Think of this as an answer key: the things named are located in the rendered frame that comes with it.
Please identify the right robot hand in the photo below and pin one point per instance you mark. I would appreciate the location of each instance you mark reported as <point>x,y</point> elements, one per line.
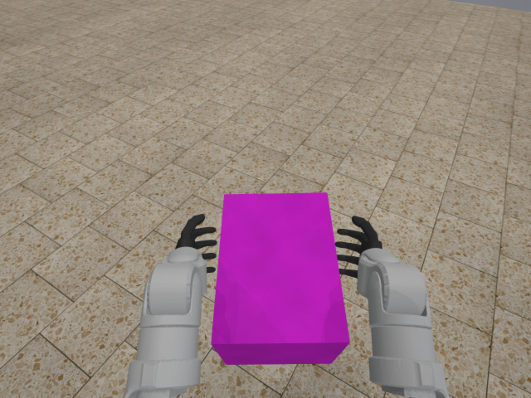
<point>369,240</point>

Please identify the left robot hand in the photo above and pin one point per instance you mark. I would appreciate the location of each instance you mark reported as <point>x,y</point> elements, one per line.
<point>189,234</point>

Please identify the carton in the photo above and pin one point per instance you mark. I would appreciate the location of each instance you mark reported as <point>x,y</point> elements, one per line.
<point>279,297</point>

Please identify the robot right forearm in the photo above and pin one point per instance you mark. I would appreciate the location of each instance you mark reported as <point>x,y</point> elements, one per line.
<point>404,358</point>

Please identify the robot left forearm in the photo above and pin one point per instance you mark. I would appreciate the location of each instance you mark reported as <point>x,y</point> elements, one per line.
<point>166,363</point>

